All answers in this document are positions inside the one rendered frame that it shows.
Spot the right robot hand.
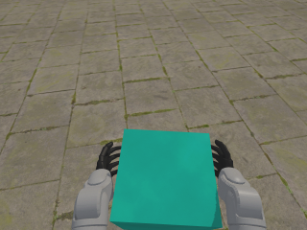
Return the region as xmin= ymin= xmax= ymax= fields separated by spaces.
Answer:
xmin=211 ymin=139 xmax=234 ymax=178

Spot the left robot hand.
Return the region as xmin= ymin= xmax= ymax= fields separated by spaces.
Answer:
xmin=96 ymin=141 xmax=122 ymax=177

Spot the carton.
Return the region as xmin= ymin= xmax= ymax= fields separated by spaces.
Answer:
xmin=109 ymin=128 xmax=223 ymax=230

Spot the left robot forearm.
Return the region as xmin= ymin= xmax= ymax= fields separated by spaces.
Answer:
xmin=71 ymin=169 xmax=114 ymax=230

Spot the right robot forearm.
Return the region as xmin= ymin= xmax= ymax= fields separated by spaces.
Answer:
xmin=218 ymin=167 xmax=267 ymax=230

